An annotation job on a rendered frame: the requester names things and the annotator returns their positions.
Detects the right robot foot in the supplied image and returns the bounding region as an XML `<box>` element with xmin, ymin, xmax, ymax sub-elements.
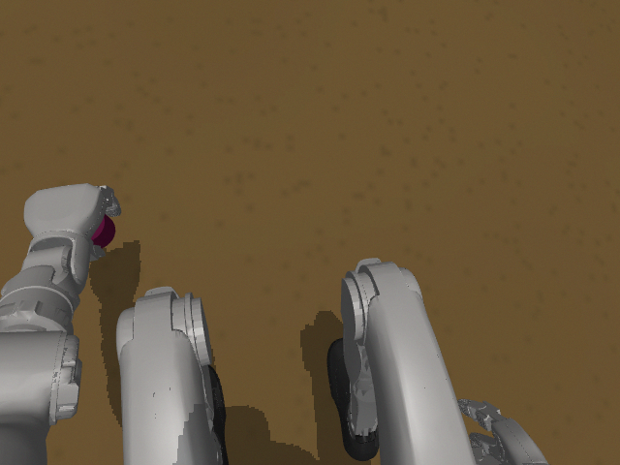
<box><xmin>327</xmin><ymin>338</ymin><xmax>379</xmax><ymax>461</ymax></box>

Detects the left robot arm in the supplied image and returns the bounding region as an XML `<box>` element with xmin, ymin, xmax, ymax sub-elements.
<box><xmin>0</xmin><ymin>231</ymin><xmax>91</xmax><ymax>465</ymax></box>

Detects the tin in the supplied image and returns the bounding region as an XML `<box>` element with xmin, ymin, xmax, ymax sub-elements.
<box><xmin>91</xmin><ymin>214</ymin><xmax>115</xmax><ymax>248</ymax></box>

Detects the left robot foot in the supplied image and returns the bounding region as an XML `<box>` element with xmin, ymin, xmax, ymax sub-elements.
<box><xmin>208</xmin><ymin>365</ymin><xmax>229</xmax><ymax>465</ymax></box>

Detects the left robot hand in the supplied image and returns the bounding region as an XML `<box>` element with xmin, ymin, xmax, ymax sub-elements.
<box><xmin>23</xmin><ymin>183</ymin><xmax>121</xmax><ymax>262</ymax></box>

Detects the right robot hand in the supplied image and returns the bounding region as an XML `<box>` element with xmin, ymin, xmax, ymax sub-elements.
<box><xmin>457</xmin><ymin>399</ymin><xmax>548</xmax><ymax>465</ymax></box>

